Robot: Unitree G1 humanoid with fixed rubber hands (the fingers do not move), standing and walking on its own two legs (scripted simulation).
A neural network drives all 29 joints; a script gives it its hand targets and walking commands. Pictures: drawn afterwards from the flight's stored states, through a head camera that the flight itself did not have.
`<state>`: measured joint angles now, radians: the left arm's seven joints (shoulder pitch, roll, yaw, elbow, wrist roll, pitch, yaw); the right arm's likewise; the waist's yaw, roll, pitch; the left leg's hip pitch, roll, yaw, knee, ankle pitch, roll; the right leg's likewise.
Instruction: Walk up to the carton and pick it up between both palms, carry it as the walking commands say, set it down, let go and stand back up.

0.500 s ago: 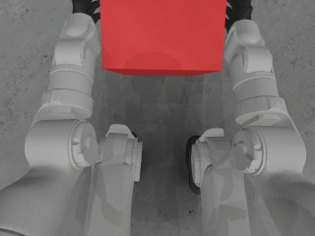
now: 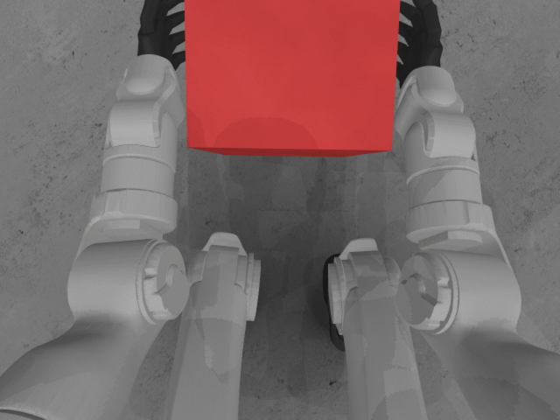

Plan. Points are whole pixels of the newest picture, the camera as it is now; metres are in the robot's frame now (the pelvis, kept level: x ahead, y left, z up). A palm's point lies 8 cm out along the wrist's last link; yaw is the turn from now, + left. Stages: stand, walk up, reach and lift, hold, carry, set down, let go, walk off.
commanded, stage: reach and lift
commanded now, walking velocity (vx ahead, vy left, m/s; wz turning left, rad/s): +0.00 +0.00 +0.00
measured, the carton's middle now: (287, 78) +0.53 +0.03 -0.18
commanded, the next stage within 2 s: none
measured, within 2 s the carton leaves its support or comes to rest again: neither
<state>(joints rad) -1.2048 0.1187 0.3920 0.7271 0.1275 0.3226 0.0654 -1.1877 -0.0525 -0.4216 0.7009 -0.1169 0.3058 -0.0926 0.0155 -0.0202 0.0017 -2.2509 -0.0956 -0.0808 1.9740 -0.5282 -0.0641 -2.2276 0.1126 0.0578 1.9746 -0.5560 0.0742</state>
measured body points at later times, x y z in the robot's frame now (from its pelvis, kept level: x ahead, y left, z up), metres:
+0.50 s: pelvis +0.00 +0.00 +0.05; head +0.29 +0.02 +0.39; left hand +0.51 +0.18 -0.04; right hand +0.52 -0.13 -0.04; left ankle +0.11 +0.13 -0.39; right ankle +0.10 -0.13 -0.39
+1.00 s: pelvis +0.01 +0.00 +0.11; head +0.26 +0.02 +0.49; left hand +0.50 +0.18 +0.04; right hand +0.50 -0.13 +0.04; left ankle +0.11 +0.13 -0.39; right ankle +0.10 -0.13 -0.39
